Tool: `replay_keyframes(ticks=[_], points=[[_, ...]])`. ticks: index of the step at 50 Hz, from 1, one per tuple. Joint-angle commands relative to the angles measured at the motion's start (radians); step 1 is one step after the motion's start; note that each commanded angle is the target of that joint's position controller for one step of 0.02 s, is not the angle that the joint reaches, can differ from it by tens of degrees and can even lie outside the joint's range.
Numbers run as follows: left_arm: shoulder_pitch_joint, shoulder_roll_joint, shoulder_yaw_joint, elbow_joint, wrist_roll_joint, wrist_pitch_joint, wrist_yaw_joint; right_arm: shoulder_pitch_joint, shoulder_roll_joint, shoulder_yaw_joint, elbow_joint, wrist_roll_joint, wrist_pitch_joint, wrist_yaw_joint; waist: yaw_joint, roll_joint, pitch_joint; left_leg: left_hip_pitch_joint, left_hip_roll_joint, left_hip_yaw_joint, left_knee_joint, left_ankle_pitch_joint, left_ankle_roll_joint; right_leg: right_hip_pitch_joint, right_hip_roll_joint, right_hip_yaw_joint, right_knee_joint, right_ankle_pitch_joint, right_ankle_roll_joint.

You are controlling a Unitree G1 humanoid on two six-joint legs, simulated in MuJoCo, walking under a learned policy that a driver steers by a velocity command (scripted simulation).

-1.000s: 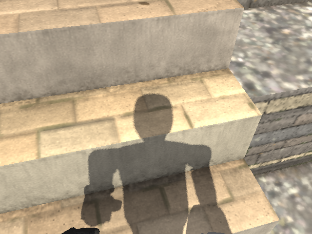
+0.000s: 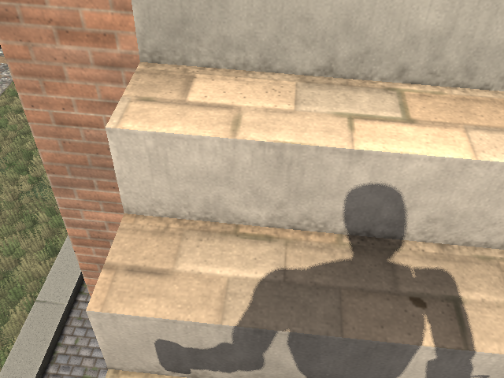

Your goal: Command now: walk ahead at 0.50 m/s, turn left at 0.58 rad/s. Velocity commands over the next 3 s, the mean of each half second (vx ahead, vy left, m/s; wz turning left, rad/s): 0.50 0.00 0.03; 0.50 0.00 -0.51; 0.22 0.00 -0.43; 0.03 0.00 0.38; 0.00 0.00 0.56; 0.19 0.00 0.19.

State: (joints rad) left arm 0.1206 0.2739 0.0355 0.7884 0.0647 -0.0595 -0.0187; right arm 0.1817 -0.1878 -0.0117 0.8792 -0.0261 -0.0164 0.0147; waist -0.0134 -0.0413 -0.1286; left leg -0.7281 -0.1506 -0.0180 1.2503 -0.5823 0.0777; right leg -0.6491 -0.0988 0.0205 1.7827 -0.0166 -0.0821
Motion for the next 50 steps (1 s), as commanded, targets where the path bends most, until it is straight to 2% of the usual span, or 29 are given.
replay_keyframes(ticks=[1, 2, 6, 9, 11, 12, 13, 14, 16, 18, 19, 20, 21, 23, 24, 27, 31, 35, 37, 38, 39, 42, 43, 44, 45, 46, 47, 49, 50], points=[[-0.016, -0.159, -0.067, -0.178, 0.018, -0.038, 0.022, 0.024, -0.041, -0.016, -0.005, 0.003, -0.072, 0.014, 0.063, 0.196, 0.184, 0.203, 0.158, -0.55, -0.747, 0.153, 0.049, -0.41, 0.117, 0.066, 0.432, -0.048, -0.027], [-0.043, -0.005, -0.041, -0.161, -0.073, -0.037, -0.033, 0.19, -0.241, -0.027, 0.03, -0.002, -0.049, 0.061, -0.005, 0.152, 0.217, 0.27, 0.242, -0.612, -0.691, 0.74, 0.086, -0.648, 0.226, 0.275, 0.427, -0.116, -0.086], [-0.132, -0.101, -0.07, -0.18, -0.05, -0.058, -0.066, 0.35, -0.147, -0.032, 0.087, -0.05, -0.016, 0.067, 0.01, 0.101, 0.028, 0.684, 0.352, -0.511, -0.736, 0.883, 0.078, -1.064, 0.264, 0.193, 0.815, -0.259, -0.131], [-0.167, -0.052, -0.071, -0.227, -0.106, -0.014, -0.069, 0.326, -0.192, -0.013, 0.08, -0.106, -0.069, 0.093, 0.094, -0.046, 0.109, 0.429, 0.236, -0.218, -0.835, 0.76, -0.099, -0.951, 0.264, 0.093, 0.547, 0.007, -0.122], [-0.28, -0.039, -0.065, -0.324, -0.125, 0.062, -0.089, 0.237, -0.209, 0.003, 0.042, -0.067, -0.089, 0.076, 0.169, 0.2, 0.045, 0.088, 0.236, -0.128, -0.995, 1.124, 0.019, -0.608, 0.231, -0.181, 0.549, -0.071, -0.058], [-0.392, -0.213, -0.093, -0.247, -0.039, 0.064, 0.032, 0.36, -0.005, -0.001, 0.119, 0.048, -0.111, 0.003, -0.042, 0.058, 0.143, 0.308, 0.254, -0.156, -1.117, 0.88, -0.033, -0.658, 0.237, -0.258, 0.515, -0.195, -0.001], [-0.34, -0.26, -0.112, -0.275, -0.04, 0.062, 0.057, 0.368, -0.03, 0.012, 0.127, 0.04, -0.108, -0.024, -0.009, 0.101, 0.145, 0.414, 0.259, -0.112, -1.091, 0.93, -0.025, -0.68, 0.185, -0.233, 0.452, -0.21, -0.003], [-0.223, -0.063, -0.077, -0.374, -0.138, 0.132, -0.044, 0.225, -0.204, 0.039, 0.082, -0.098, -0.099, 0.089, 0.284, 0.299, 0.001, 0.178, 0.277, 0.028, -0.944, 2.08, 0.066, -0.368, 0.262, -0.238, 0.184, -0.16, -0.056], [-0.126, 0.062, -0.022, -0.325, -0.132, 0.312, -0.136, 0.122, -0.306, 0.025, 0.043, -0.032, -0.123, 0.15, 0.272, 0.251, -0.052, 0.372, 0.507, -0.121, -1.011, 3.072, 0.167, -0.172, 0.288, -0.217, -0.192, -0.148, 0.0], [0.017, 0.042, -0.012, -0.286, -0.034, 0.408, -0.114, 0.297, -0.274, 0.03, 0.04, 0.026, -0.082, 0.111, 0.18, 0.367, -0.105, 0.907, 0.378, -0.013, -0.817, 3.536, 0.003, -0.189, 0.464, -0.47, -0.887, -0.472, -0.014], [0.348, -0.013, -0.007, -0.148, -0.029, 0.473, -0.119, 0.294, -0.231, 0.039, 0.049, 0.011, -0.026, 0.11, 0.261, 0.283, -0.209, 0.824, 0.42, -0.065, -0.571, 3.49, -0.039, 0.117, 0.421, -0.294, -1.126, -0.268, -0.101], [0.317, 0.109, 0.026, 0.01, -0.077, 0.175, -0.074, 0.339, -0.378, -0.075, 0.061, 0.113, -0.105, -0.047, 0.189, 0.105, -0.425, 0.822, 0.245, 0.043, -0.061, 1.431, -0.102, 0.525, 0.248, 0.077, -1.005, -0.433, -0.109], [0.249, 0.083, 0.026, 0.076, -0.068, 0.116, -0.019, 0.293, -0.198, -0.024, -0.029, -0.008, -0.118, -0.012, 0.061, -0.168, -0.299, 0.267, 0.018, -0.073, 0.454, 0.58, -0.136, 0.539, 0.125, 0.607, -1.168, -0.527, -0.238], [0.163, -0.02, 0.015, 0.126, -0.065, 0.069, 0.043, 0.04, -0.056, 0.012, -0.155, -0.085, -0.122, 0.055, 0.029, 0.057, 0.041, -0.04, 0.028, -0.118, 0.714, 0.593, 0.009, 0.239, 0.082, 0.684, -1.309, -0.776, -0.268], [0.248, -0.121, -0.046, 0.109, 0.097, 0.076, -0.049, -0.071, -0.173, 0.023, -0.162, 0.045, -0.038, 0.064, 0.215, 0.141, 0.291, -0.516, -0.067, -0.438, 0.739, 0.626, 0.129, 0.301, 0.101, 0.528, -1.233, -0.389, -0.189], [0.391, -0.127, -0.048, 0.233, 0.05, 0.072, -0.081, -0.069, -0.052, 0.059, -0.285, -0.051, -0.016, 0.045, 0.053, 0.052, 0.081, -0.642, -0.024, -0.314, 0.882, 0.423, 0.148, 0.457, 0.06, 0.45, -1.239, 0.098, -0.223], [0.301, -0.074, -0.034, 0.209, 0.005, -0.011, -0.111, -0.114, -0.09, 0.052, -0.308, -0.017, -0.017, 0.035, -0.043, 0.025, 0.084, -0.483, 0.091, -0.069, 0.988, 0.391, 0.101, 0.091, 0.084, 0.398, -1.425, -0.362, -0.19], [0.499, -0.021, -0.031, 0.261, 0.075, -0.006, -0.108, -0.305, -0.045, 0.077, -0.376, 0.031, -0.02, 0.016, 0.082, 0.027, 0.099, -0.568, 0.093, -0.038, 0.724, 0.459, 0.102, 0.17, 0.128, 0.463, -1.409, -0.306, -0.153], [0.574, -0.024, -0.024, 0.265, 0.048, -0.039, -0.113, -0.402, -0.023, 0.071, -0.425, 0.03, 0.001, -0.026, 0.122, -0.101, 0.062, -0.621, 0.095, -0.006, 0.575, 0.36, 0.045, 0.304, 0.08, 0.55, -1.437, -0.203, -0.184], [0.559, -0.019, -0.012, 0.313, -0.02, -0.038, -0.142, -0.493, 0.029, 0.092, -0.479, 0.019, 0.039, -0.023, 0.083, -0.139, 0.128, -0.541, 0.087, 0.105, 0.412, -0.115, 0.015, 0.199, -0.017, 0.572, -1.59, -0.068, -0.261], [0.589, -0.052, -0.021, 0.321, -0.014, -0.038, -0.155, -0.529, 0.054, 0.105, -0.491, 0.001, 0.07, -0.015, 0.116, -0.125, 0.126, -0.441, 0.069, 0.13, 0.258, -0.159, 0.026, 0.183, -0.032, 0.585, -1.629, 0.085, -0.296], [0.477, 0.147, 0.064, 0.316, -0.01, -0.108, -0.185, -0.28, -0.063, 0.049, -0.472, 0.063, 0.086, 0.02, -0.085, -0.199, -0.102, 0.059, 0.008, 0.174, -0.016, 0.143, 0.057, 0.348, -0.143, 0.399, -1.349, 2.299, -0.261], [0.576, 0.096, 0.055, 0.337, 0.056, -0.109, -0.21, -0.159, -0.082, 0.037, -0.398, 0.106, 0.095, 0.023, -0.065, 0.009, -0.316, 0.43, 0.048, -0.053, -0.051, 0.245, 0.173, 0.152, -0.133, 0.413, -1.225, 2.363, -0.2], [0.515, 0.117, 0.068, 0.307, 0.089, -0.099, -0.212, 0.043, -0.109, 0.016, -0.311, 0.101, 0.109, 0.034, -0.148, 0.093, -0.357, 0.629, 0.093, -0.255, -0.241, 0.149, 0.19, 0.02, -0.076, 0.423, -1.095, 1.986, -0.163], [0.237, 0.087, 0.094, 0.173, -0.133, -0.088, -0.036, 0.34, -0.207, -0.061, -0.112, 0.003, 0.006, -0.021, -0.26, 0.391, -0.367, 0.762, 0.301, -0.534, -0.46, -0.262, 0.277, 0.022, 0.177, 0.192, -0.674, 0.877, -0.04], [0.101, 0.035, 0.074, 0.134, -0.057, -0.077, 0.02, 0.231, -0.173, -0.057, -0.047, -0.002, -0.014, -0.052, -0.19, 0.417, -0.238, 0.445, 0.404, -0.846, -0.666, -0.373, 0.32, -0.127, 0.256, 0.1, 0.023, 0.168, -0.01], [0.006, -0.074, 0.043, 0.004, 0.014, -0.057, 0.035, 0.174, -0.119, -0.043, 0.009, 0.02, -0.018, -0.067, -0.113, 0.194, -0.038, 0.285, 0.395, -0.779, -0.741, -0.394, 0.246, -0.252, 0.217, 0.143, 0.33, 0.038, -0.038], [0.044, -0.216, -0.008, -0.102, -0.01, -0.028, 0.031, 0.108, 0.032, -0.021, 0.143, -0.018, -0.032, -0.08, 0.036, 0.049, 0.202, 0.196, 0.399, -0.512, -0.756, -0.341, 0.104, -0.467, 0.189, 0.196, 0.393, -0.155, -0.101], [0.193, -0.046, 0.008, 0.098, -0.051, 0.0, -0.076, -0.131, 0.177, 0.067, -0.004, 0.028, -0.033, -0.002, -0.007, -0.059, 0.228, 0.168, 0.368, -0.313, -0.711, -0.057, 0.134, -0.554, 0.172, 0.324, 0.181, -0.049, -0.174]])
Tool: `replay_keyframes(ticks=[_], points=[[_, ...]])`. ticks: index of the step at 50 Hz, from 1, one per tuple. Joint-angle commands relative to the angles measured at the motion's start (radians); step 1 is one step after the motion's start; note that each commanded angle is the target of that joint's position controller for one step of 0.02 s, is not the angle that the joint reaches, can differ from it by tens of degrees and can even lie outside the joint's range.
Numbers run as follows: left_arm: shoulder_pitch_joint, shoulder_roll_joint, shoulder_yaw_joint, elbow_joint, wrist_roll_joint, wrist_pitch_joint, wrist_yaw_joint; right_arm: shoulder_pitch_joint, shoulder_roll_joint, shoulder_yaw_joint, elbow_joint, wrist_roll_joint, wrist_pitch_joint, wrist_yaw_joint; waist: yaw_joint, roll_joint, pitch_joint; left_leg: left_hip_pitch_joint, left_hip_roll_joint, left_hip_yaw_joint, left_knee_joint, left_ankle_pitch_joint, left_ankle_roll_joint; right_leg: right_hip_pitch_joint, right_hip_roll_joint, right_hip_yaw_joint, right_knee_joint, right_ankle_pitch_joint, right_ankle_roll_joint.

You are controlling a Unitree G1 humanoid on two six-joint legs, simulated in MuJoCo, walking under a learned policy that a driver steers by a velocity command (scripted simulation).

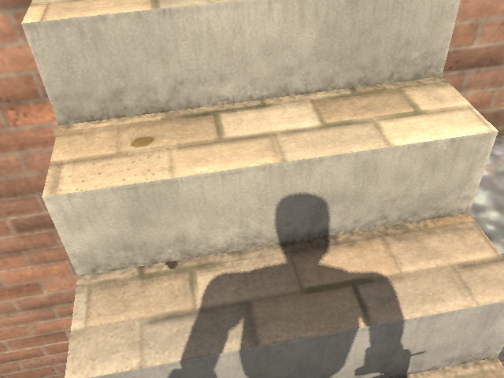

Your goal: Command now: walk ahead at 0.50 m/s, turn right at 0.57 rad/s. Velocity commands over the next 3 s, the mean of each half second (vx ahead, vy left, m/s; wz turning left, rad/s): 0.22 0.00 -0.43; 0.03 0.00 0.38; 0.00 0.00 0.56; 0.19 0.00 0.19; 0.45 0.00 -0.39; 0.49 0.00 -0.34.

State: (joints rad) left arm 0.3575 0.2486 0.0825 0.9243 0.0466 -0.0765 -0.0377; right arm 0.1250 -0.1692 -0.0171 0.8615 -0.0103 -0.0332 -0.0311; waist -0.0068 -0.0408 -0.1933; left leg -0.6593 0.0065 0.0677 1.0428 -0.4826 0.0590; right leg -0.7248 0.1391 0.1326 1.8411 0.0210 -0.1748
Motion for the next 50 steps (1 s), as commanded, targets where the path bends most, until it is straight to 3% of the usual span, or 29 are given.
replay_keyframes(ticks=[1, 4, 6, 9, 10, 11, 12, 13, 14, 15, 16, 19, 23, 25, 26, 27, 28, 29, 30, 31, 32, 33, 34, 36, 38, 39, 41, 45, 50], points=[[-0.031, -0.047, -0.042, -0.066, -0.029, 0.019, -0.09, -0.107, 0.183, 0.074, 0.019, 0.023, -0.04, 0.054, 0.058, -0.013, 0.245, 0.075, 0.175, -0.27, -0.572, -0.029, 0.132, -0.393, -0.106, 0.14, -0.015, -0.182, -0.099], [-0.136, -0.024, -0.054, -0.118, 0.004, 0.004, -0.085, -0.168, -0.007, 0.023, -0.056, -0.017, -0.061, 0.039, 0.118, -0.015, 0.04, 0.035, 0.169, -0.066, -0.704, 0.265, 0.129, -0.099, -0.146, -0.063, -0.247, -0.299, 0.012], [-0.102, -0.01, -0.064, -0.088, -0.035, 0.0, -0.111, -0.269, -0.227, -0.046, -0.108, -0.032, -0.06, 0.054, 0.167, 0.039, 0.039, -0.109, 0.137, 0.075, -0.812, 0.443, 0.067, 0.369, -0.206, -0.135, -0.546, -0.232, 0.114], [-0.011, 0.091, -0.047, -0.029, -0.057, 0.012, -0.088, -0.355, -0.307, -0.061, -0.147, -0.057, -0.081, 0.06, 0.217, 0.027, 0.103, 0.093, 0.202, 0.126, -0.698, 0.747, 0.109, 0.467, -0.17, -0.124, -0.964, 0.016, 0.169], [-0.077, 0.055, -0.038, -0.082, -0.148, 0.056, 0.016, -0.161, -0.166, -0.022, -0.012, 0.144, -0.035, 0.043, 0.209, -0.012, 0.129, 0.283, 0.128, 0.214, -0.432, 1.125, 0.088, 0.482, -0.058, -0.259, -1.119, -0.006, 0.119], [0.085, 0.126, -0.059, 0.002, -0.016, 0.049, -0.022, -0.158, -0.229, -0.044, -0.078, -0.068, -0.056, 0.089, 0.17, 0.034, 0.049, 0.484, 0.131, 0.138, -0.267, 0.985, 0.105, 0.42, -0.084, -0.194, -1.686, 0.126, 0.122], [0.135, 0.214, -0.016, 0.028, 0.014, 0.047, 0.012, 0.058, -0.162, -0.046, -0.011, -0.124, -0.043, 0.139, 0.034, -0.028, 0.021, 0.245, 0.109, 0.119, 0.023, 0.783, 0.061, 0.695, -0.106, -0.08, -1.49, 0.644, 0.02], [0.183, 0.377, 0.035, -0.004, 0.014, 0.073, 0.038, 0.237, -0.053, -0.017, -0.03, -0.139, -0.032, 0.18, -0.017, -0.258, -0.22, -0.053, -0.02, 0.035, 0.474, -0.035, -0.027, 0.937, -0.424, 0.351, -1.369, 1.29, -0.335], [0.203, 0.34, 0.05, 0.029, 0.016, 0.066, 0.012, 0.21, -0.049, -0.004, -0.008, -0.074, -0.02, 0.187, 0.058, -0.165, -0.202, -0.265, -0.086, -0.147, 1.084, -0.122, -0.012, 0.932, -0.489, 0.426, -1.324, 1.187, -0.3], [-0.009, 0.138, -0.031, -0.012, -0.047, 0.108, 0.047, -0.119, 0.048, 0.011, -0.137, 0.037, -0.062, 0.087, 0.044, -0.04, -0.008, -0.564, -0.073, 0.076, 1.167, -0.007, -0.096, 0.973, -0.379, 0.286, -1.272, 0.915, -0.121], [-0.012, 0.129, -0.029, 0.011, -0.047, 0.118, 0.046, -0.191, 0.094, 0.043, -0.205, 0.079, -0.088, 0.047, 0.065, -0.018, 0.009, -0.672, -0.051, 0.074, 1.262, -0.022, -0.098, 0.939, -0.399, 0.275, -1.301, 0.719, -0.065], [-0.01, 0.148, -0.031, 0.102, -0.004, 0.097, 0.078, -0.379, 0.049, 0.063, -0.442, 0.092, -0.12, 0.011, 0.06, -0.12, 0.124, -0.923, 0.024, -0.049, 1.664, -0.114, -0.029, 0.837, -0.484, 0.353, -1.491, 0.34, -0.074], [-0.241, 0.118, -0.074, 0.015, -0.023, 0.04, 0.048, -0.181, -0.036, 0.065, -0.439, 0.112, 0.03, -0.055, -0.089, 0.132, 0.188, -0.42, 0.013, -0.119, 1.124, 0.153, 0.017, 0.219, -0.354, -0.029, -1.743, -0.034, 0.035], [-0.224, 0.205, -0.056, -0.029, -0.067, 0.01, 0.035, -0.06, 0.013, 0.097, -0.376, 0.071, 0.094, -0.094, -0.109, 0.19, 0.12, 0.042, 0.023, 0.023, 0.754, 0.263, -0.021, 0.136, -0.316, -0.144, -1.9, 0.179, 0.017], [-0.175, 0.233, -0.039, -0.013, -0.087, 0.026, 0.022, 0.025, 0.024, 0.1, -0.324, 0.059, 0.098, -0.098, -0.113, 0.136, 0.062, 0.226, -0.023, 0.108, 0.626, 0.146, -0.033, 0.231, -0.297, -0.191, -1.792, 0.602, 0.017], [-0.062, 0.298, -0.01, 0.005, -0.121, 0.044, 0.047, 0.005, 0.022, 0.097, -0.323, 0.081, 0.086, -0.101, -0.081, 0.032, -0.023, 0.214, -0.07, 0.086, 0.479, -0.125, -0.021, 0.45, -0.348, -0.175, -1.651, 1.003, 0.011], [0.016, 0.282, -0.004, 0.043, -0.114, 0.072, 0.078, 0.03, 0.012, 0.082, -0.26, 0.105, 0.084, -0.069, -0.059, -0.036, -0.054, 0.204, -0.132, 0.192, 0.414, -0.192, -0.029, 0.595, -0.407, -0.167, -1.561, 1.361, -0.048], [-0.091, 0.275, -0.037, 0.012, 0.014, 0.037, -0.076, -0.22, 0.005, 0.113, -0.442, -0.039, 0.147, 0.113, -0.149, -0.479, 0.219, -0.359, -0.142, 0.16, 0.164, -0.241, -0.024, 0.74, -0.481, -0.035, -1.573, 1.98, -0.308], [-0.051, 0.201, -0.022, -0.028, 0.041, 0.026, -0.105, 0.014, -0.096, 0.068, -0.303, -0.032, 0.2, 0.143, -0.019, -0.275, -0.037, -0.206, -0.133, -0.006, 0.051, 0.226, 0.023, 0.966, -0.498, -0.09, -1.416, 2.002, -0.296], [0.133, 0.131, -0.033, -0.043, 0.075, 0.037, -0.116, -0.012, -0.161, 0.036, -0.275, -0.031, 0.244, 0.134, 0.08, -0.018, -0.221, -0.101, -0.068, -0.32, -0.003, 0.405, 0.164, 0.837, -0.385, -0.129, -1.323, 1.488, -0.219], [0.066, 0.147, -0.017, -0.064, -0.008, 0.058, 0.038, 0.007, -0.134, 0.019, -0.286, 0.033, 0.147, 0.045, 0.014, 0.056, -0.224, 0.258, 0.076, -0.532, -0.211, -0.153, 0.162, 0.725, -0.256, -0.197, -1.023, 0.664, -0.049], [-0.06, 0.091, -0.041, -0.12, -0.018, 0.077, 0.078, -0.094, -0.125, 0.031, -0.254, -0.017, 0.125, 0.0, 0.006, 0.348, -0.19, 0.191, 0.122, -0.847, -0.453, -0.183, 0.217, 0.438, -0.106, -0.096, -0.564, -0.103, 0.061], [-0.265, 0.051, -0.065, -0.231, 0.005, 0.081, 0.096, -0.165, -0.09, 0.058, -0.24, -0.063, 0.117, -0.011, -0.034, 0.253, -0.03, 0.133, 0.129, -0.846, -0.551, -0.088, 0.224, 0.196, -0.044, 0.005, -0.121, -0.329, 0.103], [-0.292, -0.009, -0.097, -0.358, -0.005, 0.055, 0.106, -0.138, -0.055, 0.049, -0.148, -0.044, 0.086, 0.003, 0.025, 0.054, 0.129, 0.127, 0.098, -0.645, -0.35, 0.071, 0.187, -0.032, -0.038, 0.027, -0.048, -0.329, 0.088], [-0.247, -0.014, -0.11, -0.359, -0.027, 0.024, 0.071, -0.102, -0.078, 0.021, -0.1, -0.042, 0.088, 0.027, 0.043, -0.001, 0.18, 0.105, 0.049, -0.564, -0.319, -0.1, 0.161, -0.057, -0.029, -0.023, -0.065, -0.263, 0.072], [-0.228, 0.007, -0.117, -0.385, -0.041, 0.017, 0.001, 0.046, -0.006, 0.064, -0.113, -0.083, 0.01, 0.04, -0.019, -0.059, 0.275, -0.128, 0.054, -0.448, -0.314, -0.257, 0.165, -0.165, -0.102, 0.158, -0.246, -0.164, 0.068], [-0.142, -0.006, -0.113, -0.377, 0.042, 0.047, -0.032, -0.037, -0.048, 0.067, -0.182, -0.065, -0.027, 0.017, 0.04, 0.118, 0.136, -0.097, -0.002, -0.457, -0.349, -0.073, 0.202, -0.113, -0.098, 0.091, -0.222, 0.004, 0.134], [-0.082, 0.129, -0.064, -0.322, 0.033, 0.087, -0.037, -0.065, -0.103, 0.065, -0.299, -0.026, -0.037, 0.027, 0.036, 0.082, 0.049, -0.159, 0.019, -0.478, -0.398, -0.057, 0.206, 0.021, -0.079, 0.052, -0.159, 0.086, 0.233], [-0.182, 0.088, -0.075, -0.334, 0.062, 0.053, -0.021, 0.066, -0.072, 0.08, -0.361, -0.007, -0.044, 0.033, -0.072, 0.129, 0.043, -0.013, 0.06, -0.567, -0.228, 0.086, 0.229, -0.061, -0.113, 0.065, -0.296, -0.045, 0.198]])
Over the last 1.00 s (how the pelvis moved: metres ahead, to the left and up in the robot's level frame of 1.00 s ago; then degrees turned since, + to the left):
0.44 0.02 0.46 -16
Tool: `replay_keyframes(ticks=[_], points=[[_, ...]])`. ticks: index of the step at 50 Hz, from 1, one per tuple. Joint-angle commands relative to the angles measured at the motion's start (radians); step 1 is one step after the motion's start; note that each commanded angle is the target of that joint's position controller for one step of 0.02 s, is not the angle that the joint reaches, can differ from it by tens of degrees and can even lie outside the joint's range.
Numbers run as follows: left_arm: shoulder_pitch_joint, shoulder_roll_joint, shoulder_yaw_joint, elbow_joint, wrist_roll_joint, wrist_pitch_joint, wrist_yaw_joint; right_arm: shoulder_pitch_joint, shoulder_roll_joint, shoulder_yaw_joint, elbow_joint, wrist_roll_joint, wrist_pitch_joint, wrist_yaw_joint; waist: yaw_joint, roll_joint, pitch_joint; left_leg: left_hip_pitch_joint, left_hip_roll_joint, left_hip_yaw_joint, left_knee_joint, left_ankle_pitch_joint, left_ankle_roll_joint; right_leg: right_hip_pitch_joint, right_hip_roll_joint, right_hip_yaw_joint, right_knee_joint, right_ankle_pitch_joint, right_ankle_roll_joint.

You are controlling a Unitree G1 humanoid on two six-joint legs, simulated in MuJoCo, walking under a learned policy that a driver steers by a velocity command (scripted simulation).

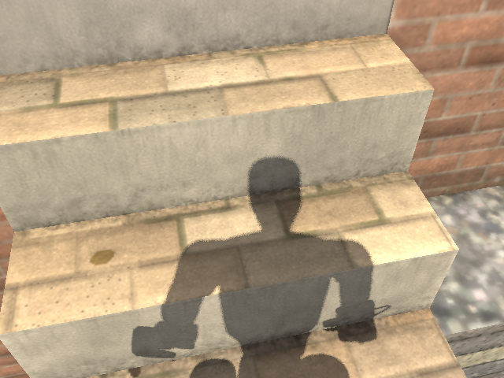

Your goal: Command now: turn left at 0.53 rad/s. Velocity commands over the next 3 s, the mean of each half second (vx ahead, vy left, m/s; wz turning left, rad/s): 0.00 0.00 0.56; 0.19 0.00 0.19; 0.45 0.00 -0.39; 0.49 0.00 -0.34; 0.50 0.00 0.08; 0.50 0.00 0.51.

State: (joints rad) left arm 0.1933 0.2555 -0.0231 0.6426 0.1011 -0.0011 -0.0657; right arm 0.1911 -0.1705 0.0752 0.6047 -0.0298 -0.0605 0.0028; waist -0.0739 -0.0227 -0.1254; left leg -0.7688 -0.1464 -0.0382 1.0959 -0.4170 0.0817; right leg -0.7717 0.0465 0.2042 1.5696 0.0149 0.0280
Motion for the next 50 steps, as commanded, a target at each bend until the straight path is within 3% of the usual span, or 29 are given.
replay_keyframes(ticks=[1, 6, 9, 10, 11, 12, 13, 14, 15, 16, 17, 18, 21, 22, 24, 27, 31, 35, 40, 41, 42, 43, 44, 45, 46, 47, 48, 49, 50], points=[[-0.021, 0.07, 0.028, -0.056, 0.003, -0.035, 0.009, -0.003, -0.078, -0.017, -0.117, 0.024, -0.015, -0.003, -0.006, 0.134, -0.028, 0.095, 0.213, -0.494, -0.259, 0.03, 0.215, 0.013, -0.022, -0.018, -0.054, -0.056, -0.007], [0.067, -0.024, -0.001, -0.039, 0.028, -0.035, -0.041, -0.098, -0.08, -0.009, -0.164, 0.077, 0.017, -0.049, 0.041, 0.112, 0.011, 0.011, 0.124, -0.476, -0.199, -0.046, 0.141, 0.291, -0.086, -0.115, -0.913, -0.051, -0.044], [0.197, -0.051, -0.025, 0.024, -0.035, -0.054, -0.108, -0.021, -0.134, -0.011, -0.105, 0.073, 0.075, -0.051, 0.053, 0.071, 0.018, -0.118, 0.061, -0.4, -0.014, -0.05, 0.091, 0.64, -0.124, -0.214, -1.46, 0.433, -0.066], [0.234, -0.032, -0.026, 0.053, -0.045, -0.076, -0.11, 0.075, -0.143, -0.01, -0.082, 0.079, 0.096, -0.048, 0.024, 0.036, 0.015, -0.145, 0.018, -0.306, 0.131, -0.06, 0.022, 0.732, -0.167, -0.237, -1.605, 0.555, -0.101], [0.286, 0.003, -0.017, 0.093, -0.027, -0.101, -0.11, 0.096, -0.092, 0.009, -0.117, 0.077, 0.111, -0.022, -0.011, -0.101, 0.027, -0.331, -0.042, -0.194, 0.392, -0.23, -0.069, 0.856, -0.239, -0.21, -1.568, 0.629, -0.19], [0.228, 0.17, 0.038, 0.093, 0.004, -0.1, -0.112, 0.13, -0.054, 0.008, -0.18, 0.094, 0.105, 0.011, -0.078, -0.305, -0.016, -0.647, -0.124, -0.064, 0.774, -0.48, -0.162, 1.01, -0.418, -0.159, -1.085, 1.364, -0.367], [0.209, 0.249, 0.089, 0.061, 0.073, -0.074, -0.098, 0.205, -0.14, -0.016, -0.098, 0.065, 0.097, 0.019, -0.007, -0.22, -0.203, -0.757, -0.112, -0.069, 1.125, -0.51, -0.187, 1.124, -0.574, -0.099, -1.017, 1.561, -0.487], [0.209, 0.249, 0.09, 0.074, 0.122, -0.035, -0.108, 0.139, -0.167, -0.038, -0.1, 0.076, 0.092, 0.019, 0.013, -0.06, -0.203, -0.891, -0.087, -0.148, 1.394, -0.361, -0.166, 1.074, -0.565, -0.08, -1.014, 1.26, -0.481], [0.051, 0.224, 0.07, 0.04, 0.093, 0.011, -0.125, 0.064, -0.163, -0.043, -0.105, 0.07, 0.089, 0.025, -0.01, -0.068, -0.175, -0.897, -0.072, -0.155, 1.436, -0.303, -0.135, 0.936, -0.547, -0.086, -1.071, 0.879, -0.487], [-0.03, 0.205, 0.064, -0.031, 0.047, 0.013, -0.112, 0.084, -0.173, -0.049, -0.056, 0.021, 0.075, 0.019, 0.014, 0.008, -0.134, -0.855, 0.018, -0.205, 1.299, -0.194, -0.144, 0.898, -0.614, -0.013, -1.208, 0.452, -0.501], [0.006, 0.162, 0.046, -0.022, 0.003, 0.01, -0.07, 0.078, -0.113, -0.035, 0.001, -0.026, 0.072, 0.019, 0.034, 0.059, -0.063, -0.776, 0.072, -0.195, 1.209, 0.029, -0.115, 0.797, -0.517, -0.028, -1.321, -0.103, -0.412], [0.068, 0.134, 0.037, -0.021, -0.031, -0.008, -0.039, -0.036, -0.11, -0.038, -0.005, -0.003, 0.072, 0.02, 0.1, 0.03, 0.042, -0.803, 0.054, -0.132, 1.184, 0.039, -0.118, 0.754, -0.435, -0.072, -1.375, -0.392, -0.344], [0.219, 0.075, 0.018, 0.03, -0.016, -0.047, -0.003, -0.091, -0.108, -0.04, 0.06, 0.036, 0.067, 0.021, 0.172, -0.1, 0.1, -0.86, 0.062, -0.13, 1.136, 0.207, -0.101, 0.79, -0.399, -0.092, -1.405, -0.455, -0.289], [0.194, 0.08, 0.021, 0.025, -0.01, -0.068, 0.011, -0.043, -0.129, -0.061, 0.117, 0.038, 0.061, 0.05, 0.163, -0.098, 0.11, -0.745, 0.07, -0.136, 1.071, 0.334, -0.085, 0.739, -0.377, -0.151, -1.416, -0.389, -0.282], [0.192, 0.056, 0.007, 0.053, -0.01, -0.079, -0.007, -0.014, -0.138, -0.076, 0.175, 0.041, 0.056, 0.075, 0.15, -0.097, 0.123, -0.651, 0.084, -0.123, 1.035, 0.371, -0.073, 0.701, -0.353, -0.234, -1.425, -0.243, -0.296], [0.21, -0.004, -0.014, 0.099, -0.002, -0.077, -0.05, -0.093, -0.116, -0.08, 0.18, 0.053, 0.07, 0.051, 0.126, -0.108, 0.117, -0.699, 0.12, -0.16, 0.865, 0.358, -0.044, 0.797, -0.391, -0.257, -1.37, 0.15, -0.314], [0.221, -0.012, -0.016, 0.136, 0.01, -0.08, -0.09, -0.129, -0.093, -0.08, 0.164, 0.031, 0.092, 0.012, 0.084, -0.117, 0.034, -0.727, 0.127, -0.158, 0.808, 0.267, -0.058, 0.873, -0.429, -0.262, -1.285, 0.445, -0.326], [0.418, -0.031, -0.006, 0.28, 0.067, -0.065, -0.095, -0.257, -0.083, -0.067, 0.124, 0.027, 0.111, 0.005, 0.15, -0.147, 0.054, -0.895, 0.138, -0.156, 0.849, 0.229, 0.057, 0.985, -0.476, -0.214, -1.408, 0.086, -0.351], [0.422, -0.029, -0.005, 0.414, 0.055, -0.062, -0.08, -0.4, -0.05, -0.039, 0.019, 0.021, 0.15, 0.03, 0.116, -0.104, 0.019, -0.872, 0.211, -0.084, 0.743, 0.088, 0.13, 1.008, -0.449, -0.265, -1.487, 0.032, -0.299], [0.432, -0.037, -0.009, 0.439, 0.052, -0.069, -0.072, -0.441, -0.054, -0.035, 0.001, 0.016, 0.155, 0.037, 0.116, -0.091, 0.005, -0.851, 0.219, -0.045, 0.718, 0.049, 0.143, 1.007, -0.421, -0.275, -1.485, 0.032, -0.283], [0.24, 0.007, 0.012, 0.419, -0.007, -0.068, -0.086, -0.537, -0.052, -0.007, -0.045, -0.015, 0.179, 0.075, 0.044, -0.052, 0.013, -0.527, 0.244, 0.116, 0.381, -0.281, 0.145, 0.723, -0.361, -0.391, -1.563, -0.025, -0.278], [0.402, 0.028, 0.019, 0.516, -0.037, -0.082, -0.097, -0.726, -0.034, 0.023, -0.115, -0.009, 0.207, 0.09, 0.099, -0.118, 0.017, -0.41, 0.16, 0.184, 0.213, -0.754, 0.097, 0.641, -0.402, -0.296, -1.573, 0.387, -0.342], [0.355, 0.036, 0.059, 0.445, -0.157, -0.083, 0.059, -0.372, 0.101, 0.021, 0.02, -0.012, 0.12, 0.061, 0.111, -0.153, 0.006, -0.098, 0.128, 0.364, 0.195, -0.277, 0.066, 0.815, -0.277, -0.478, -1.414, 0.834, -0.257], [0.401, 0.07, 0.052, 0.446, -0.168, -0.087, 0.097, -0.203, 0.095, 0.019, 0.073, 0.047, 0.076, 0.034, 0.067, -0.21, -0.16, 0.193, 0.064, 0.27, 0.045, -0.146, 0.059, 0.79, -0.269, -0.467, -1.206, 1.1, -0.236], [0.357, 0.084, 0.061, 0.426, -0.197, -0.107, 0.095, -0.071, 0.037, -0.012, 0.076, 0.085, 0.034, 0.011, -0.044, -0.207, -0.233, 0.549, 0.102, 0.097, -0.075, 0.063, 0.092, 0.559, -0.221, -0.459, -0.954, 1.037, -0.181], [0.234, 0.138, 0.083, 0.358, -0.199, -0.131, 0.063, 0.052, -0.053, -0.05, 0.101, 0.061, 0.033, -0.01, -0.142, -0.097, -0.299, 0.791, 0.144, -0.111, -0.248, 0.11, 0.112, 0.35, -0.146, -0.419, -0.718, 0.792, -0.13], [0.073, 0.106, 0.086, 0.274, -0.17, -0.131, 0.035, 0.106, -0.153, -0.082, 0.145, 0.032, 0.042, -0.035, -0.161, 0.157, -0.282, 0.9, 0.276, -0.387, -0.529, 0.041, 0.13, 0.042, -0.017, -0.378, -0.345, 0.047, -0.09], [-0.016, 0.064, 0.088, 0.214, -0.125, -0.115, 0.025, 0.142, -0.24, -0.117, 0.174, 0.013, 0.024, -0.037, -0.155, 0.215, -0.275, 0.83, 0.347, -0.445, -0.643, 0.223, 0.115, -0.015, 0.029, -0.179, 0.148, -0.201, -0.087], [0.001, -0.021, 0.081, 0.145, -0.116, -0.117, 0.045, 0.144, -0.313, -0.149, 0.205, -0.022, 0.006, -0.04, -0.076, 0.321, -0.234, 0.819, 0.447, -0.469, -0.516, 0.506, 0.143, -0.181, 0.054, -0.013, 0.482, -0.247, -0.086]])
Over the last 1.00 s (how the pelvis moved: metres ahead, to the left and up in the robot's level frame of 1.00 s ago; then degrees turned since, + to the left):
0.17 -0.05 0.21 2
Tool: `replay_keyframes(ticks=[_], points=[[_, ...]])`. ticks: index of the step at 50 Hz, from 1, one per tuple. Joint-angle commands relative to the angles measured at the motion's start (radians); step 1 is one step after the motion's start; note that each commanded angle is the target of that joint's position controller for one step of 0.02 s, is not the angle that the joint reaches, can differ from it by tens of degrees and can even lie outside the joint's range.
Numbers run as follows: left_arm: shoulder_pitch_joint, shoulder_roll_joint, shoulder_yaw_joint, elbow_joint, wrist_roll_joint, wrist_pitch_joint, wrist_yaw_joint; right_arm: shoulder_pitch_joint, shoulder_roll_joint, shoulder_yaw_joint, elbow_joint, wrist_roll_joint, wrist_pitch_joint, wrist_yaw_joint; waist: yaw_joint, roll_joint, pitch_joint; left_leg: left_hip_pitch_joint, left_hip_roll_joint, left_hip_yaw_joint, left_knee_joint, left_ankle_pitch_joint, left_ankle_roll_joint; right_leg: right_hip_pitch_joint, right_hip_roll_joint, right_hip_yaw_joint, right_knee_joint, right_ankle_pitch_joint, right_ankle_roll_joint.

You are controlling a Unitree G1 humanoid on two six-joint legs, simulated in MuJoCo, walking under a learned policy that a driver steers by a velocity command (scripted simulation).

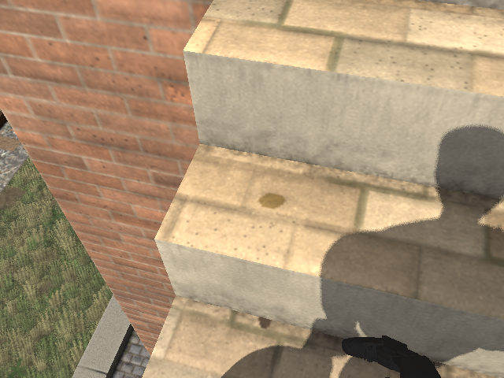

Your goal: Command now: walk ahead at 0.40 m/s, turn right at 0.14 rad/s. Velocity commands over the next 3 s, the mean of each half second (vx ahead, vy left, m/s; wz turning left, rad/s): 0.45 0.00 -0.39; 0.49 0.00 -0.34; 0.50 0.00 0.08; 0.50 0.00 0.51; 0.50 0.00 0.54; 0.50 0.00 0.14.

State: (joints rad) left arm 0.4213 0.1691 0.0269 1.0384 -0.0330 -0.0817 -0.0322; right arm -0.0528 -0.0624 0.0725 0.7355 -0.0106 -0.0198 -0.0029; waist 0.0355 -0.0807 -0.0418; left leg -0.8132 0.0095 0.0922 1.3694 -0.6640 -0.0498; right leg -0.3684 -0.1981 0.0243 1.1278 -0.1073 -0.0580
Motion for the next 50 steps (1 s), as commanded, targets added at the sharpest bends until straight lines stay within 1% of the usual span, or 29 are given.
replay_keyframes(ticks=[1, 3, 4, 5, 6, 7, 9, 12, 15, 16, 18, 19, 20, 21, 22, 23, 24, 25, 26, 28, 30, 32, 33, 35, 41, 45, 48, 49, 50], points=[[-0.277, 0.03, 0.025, -0.309, 0.012, -0.033, 0.021, 0.377, -0.391, -0.154, 0.101, -0.044, -0.04, -0.032, -0.151, 0.355, -0.18, 0.723, 0.297, -0.536, -0.731, 0.756, 0.228, -0.618, 0.246, 0.177, 1.0, -0.135, -0.011], [-0.228, -0.004, 0.009, -0.374, 0.034, -0.019, 0.042, 0.292, -0.203, -0.125, 0.152, -0.052, -0.061, -0.008, -0.014, 0.27, -0.009, 0.551, 0.276, -0.454, -0.743, 0.482, 0.148, -0.695, 0.215, 0.244, 1.044, -0.235, -0.026], [-0.39, 0.07, 0.016, -0.401, 0.087, -0.026, 0.032, 0.446, -0.142, -0.114, 0.193, -0.028, -0.068, -0.01, -0.156, 0.166, -0.003, 0.705, 0.204, -0.422, -0.742, 0.664, 0.126, -0.663, 0.225, 0.156, 0.89, -0.257, -0.004], [-0.545, 0.122, 0.012, -0.434, 0.127, 0.006, -0.037, 0.431, -0.11, -0.075, 0.159, 0.036, -0.042, 0.033, -0.239, -0.016, -0.005, 0.847, 0.356, -0.53, -0.742, 1.245, 0.351, -0.867, 0.338, 0.27, 1.034, -0.491, -0.116], [-0.604, 0.107, 0.013, -0.481, 0.121, 0.018, -0.046, 0.555, -0.133, -0.087, 0.2, 0.032, -0.044, 0.019, -0.253, 0.087, -0.074, 1.005, 0.411, -0.595, -0.716, 1.364, 0.378, -0.991, 0.321, 0.312, 1.098, -0.618, -0.141], [-0.638, 0.024, -0.017, -0.492, 0.126, 0.035, -0.044, 0.724, -0.092, -0.079, 0.296, -0.016, -0.042, 0.011, -0.279, 0.1, -0.091, 1.13, 0.414, -0.588, -0.74, 1.433, 0.399, -1.156, 0.337, 0.333, 1.132, -0.612, -0.179], [-0.549, -0.035, -0.05, -0.5, 0.115, 0.063, -0.058, 0.679, -0.069, -0.084, 0.321, -0.04, -0.064, 0.038, -0.159, 0.098, -0.115, 1.073, 0.361, -0.412, -0.894, 1.218, 0.321, -1.116, 0.284, 0.244, 1.022, -0.535, -0.181], [-0.411, -0.007, -0.063, -0.501, 0.053, 0.095, -0.095, 0.334, -0.139, -0.078, 0.223, -0.096, -0.088, 0.042, 0.051, 0.221, -0.05, 0.451, 0.258, -0.168, -1.128, 1.009, 0.231, -0.777, 0.283, 0.059, 1.33, -0.485, -0.189], [-0.507, 0.079, -0.068, -0.573, 0.046, 0.099, -0.072, 0.412, -0.207, -0.078, 0.211, -0.118, -0.128, 0.028, 0.024, 0.077, -0.063, 0.61, 0.298, -0.074, -1.144, 1.008, 0.17, -0.844, 0.236, 0.075, 1.145, -0.424, -0.16], [-0.548, 0.117, -0.072, -0.63, 0.055, 0.116, -0.054, 0.385, -0.241, -0.074, 0.184, -0.115, -0.131, 0.046, 0.077, 0.079, -0.062, 0.532, 0.284, -0.021, -1.14, 1.204, 0.155, -0.697, 0.207, 0.052, 0.773, -0.354, -0.147], [-0.741, 0.093, -0.087, -0.713, 0.075, 0.215, -0.034, 0.466, -0.326, -0.083, 0.203, -0.112, -0.117, 0.104, 0.065, 0.329, -0.094, 0.377, 0.295, -0.047, -1.133, 1.546, 0.248, -0.372, 0.262, -0.112, 0.246, -0.452, -0.049], [-0.694, 0.074, -0.1, -0.702, 0.004, 0.256, -0.057, 0.548, -0.38, -0.106, 0.287, -0.096, -0.102, 0.156, 0.116, 0.408, -0.12, 0.478, 0.352, -0.068, -1.007, 1.627, 0.297, -0.368, 0.332, -0.132, 0.018, -0.724, -0.023], [-0.379, 0.154, -0.063, -0.543, -0.037, 0.243, -0.035, 0.645, -0.36, -0.095, 0.285, -0.205, -0.066, 0.2, 0.086, 0.307, -0.362, 0.476, 0.283, -0.053, -0.766, 1.811, 0.257, -0.013, 0.362, -0.01, 0.016, -0.331, -0.092], [0.023, 0.252, -0.009, -0.362, -0.003, 0.225, 0.001, 0.503, -0.303, -0.097, 0.233, -0.257, -0.044, 0.224, 0.22, 0.041, -0.437, 0.043, 0.19, -0.173, -0.41, 1.312, 0.199, 0.285, 0.312, 0.348, -0.171, -0.038, -0.241], [0.243, 0.38, 0.034, -0.265, 0.055, 0.212, 0.011, 0.433, -0.296, -0.109, 0.192, -0.204, -0.035, 0.243, 0.208, -0.187, -0.417, -0.106, 0.034, -0.266, -0.03, 0.687, 0.167, 0.246, 0.12, 0.779, -0.409, -0.102, -0.299], [0.276, 0.35, 0.044, -0.233, 0.141, 0.201, -0.004, 0.409, -0.242, -0.116, 0.225, -0.054, -0.033, 0.177, 0.22, -0.139, -0.244, -0.197, -0.099, -0.536, 0.197, 0.854, 0.237, 0.114, 0.101, 0.777, -0.412, -0.227, -0.146], [0.152, 0.333, 0.046, -0.228, 0.142, 0.205, -0.024, 0.393, -0.182, -0.11, 0.24, -0.012, -0.037, 0.125, 0.147, -0.236, -0.158, -0.287, -0.153, -0.634, 0.322, 0.889, 0.286, 0.039, 0.141, 0.645, -0.361, -0.256, -0.028], [-0.035, 0.275, 0.032, -0.237, 0.112, 0.211, -0.032, 0.401, -0.175, -0.116, 0.24, -0.022, -0.028, 0.104, 0.057, -0.149, -0.118, -0.304, -0.156, -0.623, 0.409, 0.887, 0.3, -0.061, 0.176, 0.595, -0.348, -0.257, 0.001], [-0.212, 0.234, 0.017, -0.265, 0.048, 0.189, -0.039, 0.387, -0.188, -0.119, 0.199, -0.036, -0.039, 0.101, -0.045, -0.045, -0.087, -0.262, -0.105, -0.541, 0.494, 0.868, 0.283, -0.221, 0.191, 0.586, -0.391, -0.461, 0.019], [-0.439, 0.102, -0.035, -0.264, 0.088, 0.165, -0.042, 0.462, -0.175, -0.102, 0.217, -0.041, -0.023, 0.136, -0.154, 0.104, -0.147, -0.308, -0.14, -0.501, 0.812, 0.848, 0.229, -0.365, 0.191, 0.594, -0.409, -0.334, -0.063], [-0.394, 0.06, -0.056, -0.21, 0.115, 0.125, -0.051, 0.445, -0.188, -0.084, 0.206, -0.059, 0.016, 0.119, -0.178, 0.218, -0.111, -0.345, -0.097, -0.467, 0.634, 0.904, 0.164, -0.446, 0.186, 0.501, -0.44, -0.339, -0.057], [-0.42, 0.15, -0.038, -0.221, 0.079, 0.067, -0.029, 0.332, -0.265, -0.095, 0.157, -0.052, 0.036, 0.103, -0.203, 0.13, -0.121, -0.234, -0.114, -0.282, 0.63, 0.734, 0.111, -0.563, 0.217, 0.379, -0.529, -0.418, -0.057], [-0.384, 0.117, -0.054, -0.234, 0.083, 0.055, -0.028, 0.313, -0.257, -0.082, 0.16, -0.076, 0.054, 0.115, -0.175, 0.043, -0.162, -0.196, -0.144, -0.254, 0.751, 0.717, 0.098, -0.557, 0.22, 0.355, -0.504, -0.35, -0.099], [-0.247, 0.106, -0.076, -0.222, 0.095, 0.031, -0.028, 0.25, -0.267, -0.078, 0.133, -0.103, 0.083, 0.117, -0.115, 0.08, -0.155, -0.294, -0.157, -0.251, 0.741, 0.697, 0.082, -0.436, 0.194, 0.36, -0.497, -0.318, -0.102], [-0.149, 0.134, -0.087, -0.295, 0.032, -0.023, -0.005, 0.183, -0.301, -0.1, 0.105, -0.112, 0.082, 0.033, 0.012, 0.004, -0.17, -0.471, -0.149, -0.222, 0.468, 0.448, -0.015, 0.115, 0.096, 0.43, -0.533, -0.054, -0.146], [-0.237, 0.162, -0.071, -0.371, 0.006, -0.002, 0.011, 0.166, -0.261, -0.097, 0.081, -0.133, 0.082, 0.054, -0.016, 0.033, -0.155, -0.198, -0.097, -0.033, -0.067, 0.318, -0.028, 0.062, 0.127, 0.367, -0.663, -0.035, -0.091], [-0.294, 0.17, -0.061, -0.424, -0.001, 0.04, -0.001, 0.274, -0.243, -0.085, 0.117, -0.164, 0.147, 0.108, -0.031, -0.048, -0.119, 0.089, -0.144, 0.091, -0.626, 0.088, 0.047, 0.011, 0.229, 0.235, -0.681, 0.021, -0.035], [-0.309, 0.206, -0.049, -0.424, 0.049, 0.036, -0.017, 0.321, -0.224, -0.083, 0.121, -0.15, 0.148, 0.117, -0.053, -0.019, -0.109, 0.145, -0.091, 0.01, -0.6, 0.294, 0.065, 0.0, 0.144, 0.306, -0.682, 0.029, -0.077], [-0.33, 0.219, -0.031, -0.433, 0.034, 0.023, -0.017, 0.4, -0.245, -0.096, 0.127, -0.129, 0.106, 0.113, -0.074, 0.011, -0.165, 0.266, -0.094, 0.022, -0.655, 0.253, 0.074, 0.022, 0.085, 0.301, -0.644, -0.023, -0.115]])
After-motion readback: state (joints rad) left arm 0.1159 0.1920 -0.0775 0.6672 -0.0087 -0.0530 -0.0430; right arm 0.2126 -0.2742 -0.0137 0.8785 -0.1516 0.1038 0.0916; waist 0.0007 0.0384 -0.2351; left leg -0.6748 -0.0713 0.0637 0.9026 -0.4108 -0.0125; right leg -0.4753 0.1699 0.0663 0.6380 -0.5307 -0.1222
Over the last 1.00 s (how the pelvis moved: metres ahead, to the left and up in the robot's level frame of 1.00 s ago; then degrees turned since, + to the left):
0.06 0.03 -0.05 22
